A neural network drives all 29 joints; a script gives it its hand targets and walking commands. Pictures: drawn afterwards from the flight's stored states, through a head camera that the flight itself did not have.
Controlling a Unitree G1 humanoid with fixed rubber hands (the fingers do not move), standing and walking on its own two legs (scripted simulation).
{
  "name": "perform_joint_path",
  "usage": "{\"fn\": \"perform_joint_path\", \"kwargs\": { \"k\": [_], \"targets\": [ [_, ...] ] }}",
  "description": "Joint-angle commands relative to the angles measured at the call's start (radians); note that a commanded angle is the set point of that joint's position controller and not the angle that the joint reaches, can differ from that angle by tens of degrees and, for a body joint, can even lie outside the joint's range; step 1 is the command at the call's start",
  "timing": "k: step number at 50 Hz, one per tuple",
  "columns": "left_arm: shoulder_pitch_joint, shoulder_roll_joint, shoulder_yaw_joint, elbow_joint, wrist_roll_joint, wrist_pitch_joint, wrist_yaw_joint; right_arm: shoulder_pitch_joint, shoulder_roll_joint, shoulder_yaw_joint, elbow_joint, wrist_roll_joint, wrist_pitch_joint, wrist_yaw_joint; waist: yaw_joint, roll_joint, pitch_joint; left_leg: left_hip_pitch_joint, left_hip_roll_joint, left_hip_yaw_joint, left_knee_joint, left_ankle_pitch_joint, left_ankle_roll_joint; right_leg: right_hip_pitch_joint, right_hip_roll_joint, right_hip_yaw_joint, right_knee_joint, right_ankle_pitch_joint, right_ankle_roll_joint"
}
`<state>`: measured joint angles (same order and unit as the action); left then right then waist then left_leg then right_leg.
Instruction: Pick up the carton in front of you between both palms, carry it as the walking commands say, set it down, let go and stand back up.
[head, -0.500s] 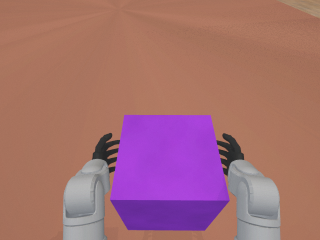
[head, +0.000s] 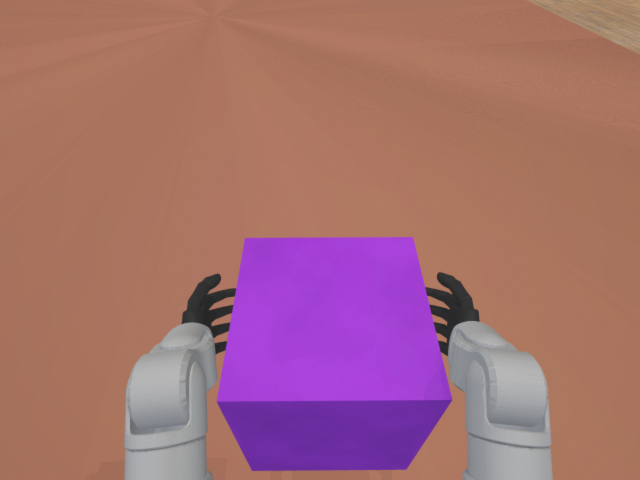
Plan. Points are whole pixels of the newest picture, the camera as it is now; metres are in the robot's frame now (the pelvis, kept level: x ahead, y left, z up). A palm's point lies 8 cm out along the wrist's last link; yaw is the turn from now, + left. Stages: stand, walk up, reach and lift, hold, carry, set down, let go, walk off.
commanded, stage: carry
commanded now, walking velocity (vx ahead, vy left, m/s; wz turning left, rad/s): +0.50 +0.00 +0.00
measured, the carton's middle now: (329, 358) +0.28 +0.00 +0.01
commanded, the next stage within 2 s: none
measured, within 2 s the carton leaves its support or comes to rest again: neither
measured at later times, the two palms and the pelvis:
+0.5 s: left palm (237, 175) +0.55 +0.15 +0.11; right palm (417, 179) +0.56 -0.15 +0.10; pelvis +0.28 -0.01 +0.01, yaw +2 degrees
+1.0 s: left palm (226, 156) +0.62 +0.18 +0.10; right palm (391, 152) +0.64 -0.12 +0.10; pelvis +0.36 +0.02 +0.01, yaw +3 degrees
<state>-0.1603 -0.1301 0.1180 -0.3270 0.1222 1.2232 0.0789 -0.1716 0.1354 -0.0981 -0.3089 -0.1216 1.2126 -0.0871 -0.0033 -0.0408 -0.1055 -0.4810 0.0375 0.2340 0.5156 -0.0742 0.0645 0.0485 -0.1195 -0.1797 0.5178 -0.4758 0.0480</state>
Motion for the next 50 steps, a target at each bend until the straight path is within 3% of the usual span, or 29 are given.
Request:
{"fn": "perform_joint_path", "kwargs": {
  "k": [1,2,4,6,11,15,18,19,20,21,22,23,25,26,28,30,32,37,44,50],
  "targets": [
    [-0.469,-0.874,-0.735,-0.064,-0.411,0.004,-0.261,-0.38,0.911,0.684,0.02,0.397,-0.008,0.265,-0.023,0.375,-0.329,0.788,0.386,-0.765,-0.296,-0.087,0.168,-0.659,0.146,0.063,0.703,0.019,-0.006],
    [-0.481,-0.912,-0.745,-0.047,-0.417,-0.01,-0.263,-0.399,0.939,0.692,-0.009,0.414,-0.019,0.268,-0.019,0.29,-0.317,0.764,0.376,-0.647,-0.26,0.043,0.16,-0.714,0.079,0.157,0.806,0.009,-0.037],
    [-0.485,-0.97,-0.761,-0.045,-0.426,-0.04,-0.265,-0.425,1.0,0.71,-0.028,0.425,-0.044,0.272,-0.016,0.107,-0.297,0.634,0.321,-0.464,-0.227,0.184,0.099,-0.701,0.003,0.185,0.736,0.102,-0.068],
    [-0.46,-1.006,-0.769,-0.048,-0.424,-0.065,-0.258,-0.433,1.02,0.727,-0.053,0.441,-0.063,0.276,-0.006,0.128,-0.294,0.553,0.282,-0.34,-0.271,0.156,0.053,-0.637,-0.012,0.161,0.61,0.187,-0.063],
    [-0.348,-1.004,-0.783,-0.051,-0.388,-0.103,-0.235,-0.343,0.987,0.733,-0.073,0.439,-0.085,0.29,-0.001,0.183,-0.248,0.56,0.224,-0.143,-0.249,0.488,0.054,-0.626,0.041,0.058,0.3,0.256,-0.025],
    [-0.376,-0.954,-0.796,-0.128,-0.407,-0.095,-0.23,-0.329,0.929,0.725,-0.121,0.431,-0.081,0.283,-0.005,0.217,-0.197,0.543,0.19,-0.052,-0.216,0.604,0.028,-0.546,0.086,-0.006,0.081,0.424,-0.028],
    [-0.391,-0.887,-0.781,-0.162,-0.425,-0.063,-0.234,-0.34,0.877,0.71,-0.152,0.41,-0.058,0.264,-0.006,0.196,-0.186,0.51,0.169,-0.023,-0.122,0.506,-0.002,-0.4,0.105,-0.037,-0.061,0.562,-0.036],
    [-0.377,-0.87,-0.773,-0.157,-0.426,-0.049,-0.237,-0.337,0.854,0.704,-0.148,0.402,-0.045,0.259,0.006,0.159,-0.182,0.47,0.15,0.0,-0.044,0.466,-0.029,-0.295,0.112,-0.058,-0.169,0.66,-0.036],
    [-0.375,-0.844,-0.76,-0.15,-0.425,-0.035,-0.24,-0.34,0.828,0.697,-0.145,0.393,-0.033,0.256,0.01,0.129,-0.192,0.408,0.132,-0.004,0.018,0.4,-0.061,-0.17,0.08,-0.038,-0.209,0.749,-0.036],
    [-0.389,-0.818,-0.745,-0.142,-0.422,-0.02,-0.243,-0.344,0.803,0.691,-0.137,0.388,-0.02,0.252,0.007,0.037,-0.242,0.305,0.1,-0.022,0.129,0.151,-0.1,-0.014,-0.073,0.102,-0.12,1.117,-0.059],
    [-0.375,-0.803,-0.722,-0.099,-0.41,-0.012,-0.245,-0.36,0.794,0.704,-0.134,0.397,0.0,0.246,0.019,-0.091,-0.338,0.164,0.053,-0.094,0.245,-0.202,-0.12,0.199,-0.231,0.262,-0.035,1.405,-0.184],
    [-0.333,-0.812,-0.707,-0.061,-0.404,-0.011,-0.246,-0.359,0.783,0.704,-0.136,0.404,0.012,0.246,0.027,-0.166,-0.372,0.119,0.017,-0.138,0.294,-0.484,-0.117,0.2,-0.278,0.342,-0.083,1.379,-0.253],
    [-0.353,-0.856,-0.694,-0.043,-0.399,-0.011,-0.251,-0.394,0.829,0.715,-0.115,0.405,0.016,0.25,0.013,-0.114,-0.352,0.132,0.037,-0.2,0.129,-0.542,-0.088,0.116,-0.238,0.293,-0.156,1.058,-0.226],
    [-0.376,-0.883,-0.697,-0.045,-0.403,-0.011,-0.252,-0.43,0.856,0.719,-0.111,0.409,0.012,0.252,0.011,-0.116,-0.32,0.179,0.033,-0.18,0.032,-0.507,-0.082,0.054,-0.201,0.259,-0.17,0.991,-0.186],
    [-0.416,-0.914,-0.703,-0.06,-0.415,-0.016,-0.257,-0.457,0.902,0.727,-0.108,0.417,0.003,0.254,0.006,-0.098,-0.34,0.289,0.028,-0.145,-0.129,-0.267,-0.086,-0.007,-0.145,0.173,-0.163,0.772,-0.142],
    [-0.447,-0.922,-0.709,-0.082,-0.421,-0.02,-0.26,-0.473,0.925,0.73,-0.115,0.422,-0.003,0.254,0.005,-0.044,-0.345,0.33,0.078,-0.166,-0.154,-0.121,-0.094,-0.047,-0.098,0.1,-0.134,0.658,-0.106],
    [-0.468,-0.924,-0.714,-0.072,-0.421,-0.017,-0.259,-0.487,0.919,0.723,-0.106,0.419,0.005,0.254,0.008,0.02,-0.303,0.336,0.122,-0.183,-0.085,0.069,-0.09,-0.09,-0.07,0.091,-0.069,0.75,-0.096],
    [-0.423,-0.895,-0.705,-0.008,-0.398,-0.004,-0.252,-0.413,0.891,0.694,-0.02,0.402,0.013,0.261,0.005,0.06,-0.299,0.339,0.119,-0.169,-0.013,0.324,-0.086,-0.134,-0.061,0.081,0.049,0.946,-0.101],
    [-0.49,-0.921,-0.726,-0.042,-0.423,-0.014,-0.252,-0.464,0.918,0.693,-0.04,0.415,-0.002,0.262,0.004,0.077,-0.283,0.383,0.124,-0.163,0.002,0.451,-0.084,-0.201,-0.036,0.065,0.077,0.84,-0.082],
    [-0.461,-0.917,-0.736,-0.027,-0.415,-0.022,-0.254,-0.433,0.912,0.7,-0.03,0.4,-0.012,0.26,0.004,0.069,-0.288,0.394,0.125,-0.152,0.01,0.447,-0.079,-0.198,-0.036,0.065,0.083,0.813,-0.082]
  ]
}}
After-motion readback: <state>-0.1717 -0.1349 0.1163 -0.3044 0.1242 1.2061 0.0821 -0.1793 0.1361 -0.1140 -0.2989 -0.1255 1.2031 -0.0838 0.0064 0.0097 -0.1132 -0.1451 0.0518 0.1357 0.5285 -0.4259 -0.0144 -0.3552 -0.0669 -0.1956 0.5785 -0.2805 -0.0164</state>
